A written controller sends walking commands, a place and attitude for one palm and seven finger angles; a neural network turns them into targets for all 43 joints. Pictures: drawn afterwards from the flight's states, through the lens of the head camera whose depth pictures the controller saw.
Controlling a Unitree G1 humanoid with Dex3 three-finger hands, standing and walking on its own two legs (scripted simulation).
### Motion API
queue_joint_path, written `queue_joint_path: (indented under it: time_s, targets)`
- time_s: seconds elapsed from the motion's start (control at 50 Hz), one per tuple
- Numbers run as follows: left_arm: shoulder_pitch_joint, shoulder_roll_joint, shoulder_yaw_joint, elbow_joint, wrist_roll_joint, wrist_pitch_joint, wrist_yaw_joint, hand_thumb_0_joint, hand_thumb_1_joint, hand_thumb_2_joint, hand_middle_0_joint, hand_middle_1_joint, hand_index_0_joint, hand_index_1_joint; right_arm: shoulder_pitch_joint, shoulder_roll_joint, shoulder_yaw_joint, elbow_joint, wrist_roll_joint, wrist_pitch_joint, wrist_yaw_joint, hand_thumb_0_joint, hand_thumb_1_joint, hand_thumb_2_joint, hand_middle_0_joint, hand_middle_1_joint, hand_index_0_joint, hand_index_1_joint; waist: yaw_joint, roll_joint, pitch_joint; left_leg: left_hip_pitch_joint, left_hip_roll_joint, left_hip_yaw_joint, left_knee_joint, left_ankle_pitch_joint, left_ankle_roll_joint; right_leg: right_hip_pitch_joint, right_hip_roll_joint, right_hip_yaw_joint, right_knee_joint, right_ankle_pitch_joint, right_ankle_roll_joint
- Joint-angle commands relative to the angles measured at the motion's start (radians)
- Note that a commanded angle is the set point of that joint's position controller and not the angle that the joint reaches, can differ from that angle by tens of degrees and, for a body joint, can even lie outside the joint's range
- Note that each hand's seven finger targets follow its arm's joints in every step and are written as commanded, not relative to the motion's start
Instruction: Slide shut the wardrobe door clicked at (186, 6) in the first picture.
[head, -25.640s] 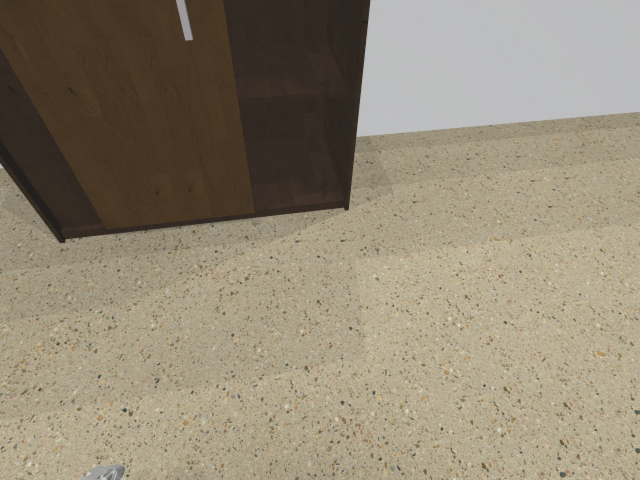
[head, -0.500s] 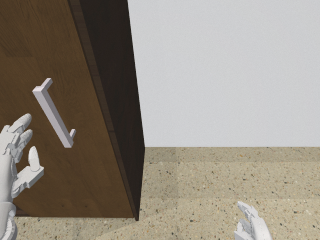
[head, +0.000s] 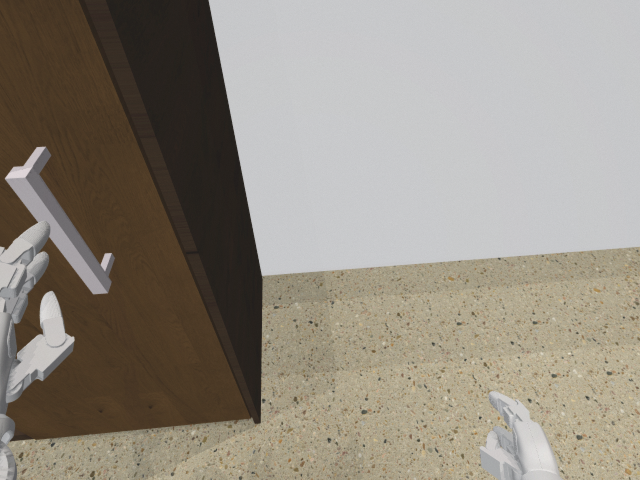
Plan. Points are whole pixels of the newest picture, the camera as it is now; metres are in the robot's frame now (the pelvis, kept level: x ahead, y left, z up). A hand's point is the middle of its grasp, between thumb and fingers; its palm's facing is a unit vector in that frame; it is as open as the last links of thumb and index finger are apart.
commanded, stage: step back with the hand held close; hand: left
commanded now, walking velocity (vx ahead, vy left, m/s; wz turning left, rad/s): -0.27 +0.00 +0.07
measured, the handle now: (73, 227) +0.37 +0.35 +0.13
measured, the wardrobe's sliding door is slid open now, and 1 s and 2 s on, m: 0.00 0.00 0.00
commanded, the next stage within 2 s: stop stepping back and stand still in 0.98 s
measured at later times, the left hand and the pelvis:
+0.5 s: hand out of the picture +0.10 +0.34 +0.15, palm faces +0.48 -0.75 -0.46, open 7.4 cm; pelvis -0.08 +0.06 -0.01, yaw +4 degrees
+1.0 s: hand out of the picture +0.01 +0.45 +0.16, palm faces +0.51 -0.82 -0.25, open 7.4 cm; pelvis -0.21 +0.16 -0.05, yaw +2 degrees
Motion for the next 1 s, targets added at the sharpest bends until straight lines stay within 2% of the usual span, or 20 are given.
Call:
queue_joint_path:
  time_s: [0.0,0.1,0.22,0.34,0.48,0.56,0.62,0.68,0.72,0.74,0.76,0.78,0.8,0.82,0.84,0.86,0.88,0.9,0.94,0.98]
  targets:
    - [0.003,0.234,0.196,-0.223,0.0,-0.083,0.037,0.0,0.9,0.9,-0.2,-0.3,-0.2,-0.3,-0.089,-0.092,-0.04,-0.183,0.005,-0.034,-0.015,0.0,-0.9,-0.9,0.2,0.3,0.2,0.3,0.005,-0.03,-0.147,0.181,0.112,-0.177,0.003,0.272,0.002,-0.117,-0.161,0.141,-0.022,0.411,0.093]
    - [0.017,0.227,0.2,-0.226,0.003,-0.108,0.045,0.0,0.9,0.9,-0.2,-0.3,-0.2,-0.3,-0.074,-0.103,-0.046,-0.186,0.004,-0.05,-0.016,0.0,-0.9,-0.9,0.2,0.3,0.2,0.3,0.001,0.01,-0.114,0.086,0.135,-0.236,-0.066,0.074,0.003,-0.111,-0.137,0.135,-0.016,0.197,0.065]
    - [-0.013,0.211,0.207,-0.222,0.031,-0.131,0.045,0.0,0.9,0.9,-0.2,-0.3,-0.2,-0.3,-0.075,-0.122,-0.052,-0.179,-0.006,-0.098,-0.021,0.0,-0.9,-0.9,0.2,0.3,0.2,0.3,0.012,0.09,-0.061,-0.228,0.221,-0.392,-0.326,-0.46,0.009,0.073,-0.048,0.053,0.14,-0.052,0.02]
    - [-0.026,0.212,0.205,-0.281,0.021,-0.159,0.032,0.0,0.9,0.9,-0.2,-0.3,-0.2,-0.3,-0.057,-0.117,-0.056,-0.16,-0.01,-0.131,-0.004,0.0,-0.9,-0.9,0.2,0.3,0.2,0.3,0.009,0.046,-0.102,-0.11,0.178,-0.35,-0.285,-0.301,-0.092,0.02,-0.044,0.076,0.078,-0.042,-0.009]
    - [-0.067,0.189,0.178,-0.257,0.032,-0.163,0.031,0.0,0.9,0.9,-0.2,-0.3,-0.2,-0.3,-0.051,-0.106,-0.061,-0.133,-0.011,-0.158,-0.001,0.0,-0.9,-0.9,0.2,0.3,0.2,0.3,0.005,0.017,-0.099,-0.024,0.154,-0.309,-0.251,-0.327,-0.105,-0.08,-0.055,0.121,0.031,-0.123,-0.029]
    - [-0.1,0.209,0.184,-0.3,0.028,-0.184,0.037,0.0,0.9,0.9,-0.2,-0.3,-0.2,-0.3,-0.048,-0.091,-0.06,-0.12,-0.011,-0.162,0.005,0.0,-0.9,-0.9,0.2,0.3,0.2,0.3,-0.009,-0.056,-0.109,0.138,0.112,-0.266,-0.052,-0.196,-0.091,-0.286,-0.142,0.221,-0.04,-0.117,-0.071]
    - [-0.131,0.198,0.176,-0.299,0.038,-0.195,0.041,0.0,0.9,0.9,-0.2,-0.3,-0.2,-0.3,-0.048,-0.103,-0.065,-0.113,-0.012,-0.161,0.005,0.0,-0.9,-0.9,0.2,0.3,0.2,0.3,-0.022,-0.037,-0.075,0.153,0.138,-0.339,-0.032,-0.297,-0.068,-0.402,-0.146,0.228,-0.008,-0.187,-0.055]
    - [-0.152,0.217,0.218,-0.308,0.046,-0.192,0.036,0.0,0.9,0.9,-0.2,-0.3,-0.2,-0.3,-0.088,-0.116,-0.071,-0.128,-0.027,-0.171,0.005,0.0,-0.9,-0.9,0.2,0.3,0.2,0.3,0.02,0.229,-0.12,-0.215,0.288,-0.454,-0.486,-0.504,-0.173,0.03,0.058,-0.01,0.421,-0.197,0.007]
    - [-0.103,0.224,0.229,-0.29,0.015,-0.202,0.028,0.0,0.9,0.9,-0.2,-0.3,-0.2,-0.3,-0.087,-0.087,-0.101,-0.137,-0.025,-0.185,0.028,0.0,-0.9,-0.9,0.2,0.3,0.2,0.3,0.061,0.204,-0.14,-0.237,0.168,-0.198,-0.394,-0.23,-0.346,0.144,0.063,-0.099,0.361,-0.311,-0.03]
    - [-0.012,0.238,0.24,-0.282,0.003,-0.214,0.032,0.0,0.9,0.9,-0.2,-0.3,-0.2,-0.3,-0.073,-0.079,-0.1,-0.135,0.0,-0.193,0.042,0.0,-0.9,-0.9,0.2,0.3,0.2,0.3,0.087,0.078,-0.137,-0.155,0.048,-0.079,-0.022,-0.109,-0.39,0.045,-0.048,-0.053,0.141,-0.339,-0.094]
    - [0.034,0.191,0.181,-0.277,-0.004,-0.246,0.031,0.0,0.9,0.9,-0.2,-0.3,-0.2,-0.3,-0.037,-0.069,-0.101,-0.095,0.038,-0.198,0.056,0.0,-0.9,-0.9,0.2,0.3,0.2,0.3,0.086,-0.356,-0.088,0.071,-0.048,-0.174,0.761,-0.2,-0.307,-0.346,-0.364,0.251,-0.164,-0.201,-0.216]
    - [-0.08,0.161,0.151,-0.304,0.019,-0.267,0.026,0.0,0.9,0.9,-0.2,-0.3,-0.2,-0.3,-0.062,-0.082,-0.102,-0.081,0.044,-0.195,0.067,0.0,-0.9,-0.9,0.2,0.3,0.2,0.3,0.044,-0.48,0.046,-0.106,-0.015,-0.432,1.222,-0.48,-0.174,-0.564,-0.597,0.588,-0.173,-0.037,-0.314]
    - [-0.219,0.201,0.22,-0.394,0.002,-0.246,0.034,0.0,0.9,0.9,-0.2,-0.3,-0.2,-0.3,-0.048,-0.028,-0.067,-0.092,-0.008,-0.196,0.086,0.0,-0.9,-0.9,0.2,0.3,0.2,0.3,-0.009,-0.265,0.024,-0.234,0.11,-0.481,1.095,-0.493,-0.132,-0.412,-0.566,0.403,-0.014,0.383,-0.217]
    - [-0.319,0.221,0.199,-0.421,0.022,-0.234,0.012,0.0,0.9,0.9,-0.2,-0.3,-0.2,-0.3,-0.036,0.012,-0.019,-0.085,-0.047,-0.185,0.098,0.0,-0.9,-0.9,0.2,0.3,0.2,0.3,-0.031,-0.234,-0.019,-0.176,0.132,-0.375,0.675,-0.445,-0.108,-0.292,-0.427,0.178,0.125,0.373,-0.11]
    - [-0.439,0.184,0.132,-0.436,0.022,-0.217,-0.001,0.0,0.9,0.9,-0.2,-0.3,-0.2,-0.3,-0.025,-0.032,-0.038,-0.05,-0.01,-0.167,0.066,0.0,-0.9,-0.9,0.2,0.3,0.2,0.3,-0.085,-0.074,-0.015,0.002,0.056,-0.275,0.333,-0.241,-0.118,-0.383,-0.267,0.051,0.324,0.262,-0.017]
    - [-0.434,0.228,0.168,-0.369,0.03,-0.204,0.009,0.0,0.9,0.9,-0.2,-0.3,-0.2,-0.3,-0.092,-0.081,-0.058,-0.036,-0.002,-0.175,0.039,0.0,-0.9,-0.9,0.2,0.3,0.2,0.3,-0.076,0.212,0.012,0.016,0.059,-0.25,0.014,-0.07,-0.12,-0.408,-0.187,0.063,0.547,0.093,-0.003]
    - [-0.407,0.247,0.194,-0.426,0.039,-0.215,0.028,0.0,0.9,0.9,-0.2,-0.3,-0.2,-0.3,-0.099,-0.123,-0.083,-0.049,-0.019,-0.206,0.037,0.0,-0.9,-0.9,0.2,0.3,0.2,0.3,-0.028,0.602,-0.055,-0.028,0.311,-0.543,-0.144,0.103,-0.002,-0.458,-0.032,0.026,0.819,-0.395,0.036]
    - [-0.431,0.279,0.224,-0.46,0.038,-0.245,0.043,0.0,0.9,0.9,-0.2,-0.3,-0.2,-0.3,-0.083,-0.079,-0.076,-0.019,-0.031,-0.246,0.029,0.0,-0.9,-0.9,0.2,0.3,0.2,0.3,-0.029,0.508,-0.086,-0.159,0.349,-0.606,-0.179,-0.051,0.045,-0.355,0.007,0.105,0.941,-0.379,0.025]
    - [-0.288,0.27,0.246,-0.435,0.012,-0.233,0.017,0.0,0.9,0.9,-0.2,-0.3,-0.2,-0.3,-0.049,-0.096,-0.092,-0.046,-0.027,-0.26,0.046,0.0,-0.9,-0.9,0.2,0.3,0.2,0.3,-0.033,0.191,-0.099,-0.228,0.343,-0.697,-0.279,-0.474,-0.026,-0.331,0.037,0.119,1.077,-0.337,0.045]
    - [-0.274,0.251,0.239,-0.53,0.009,-0.217,0.023,0.0,0.9,0.9,-0.2,-0.3,-0.2,-0.3,-0.08,-0.077,-0.079,-0.041,-0.039,-0.253,0.051,0.0,-0.9,-0.9,0.2,0.3,0.2,0.3,-0.029,0.158,-0.11,-0.169,0.29,-0.608,-0.313,-0.469,-0.102,-0.317,0.03,0.082,1.027,-0.285,0.045]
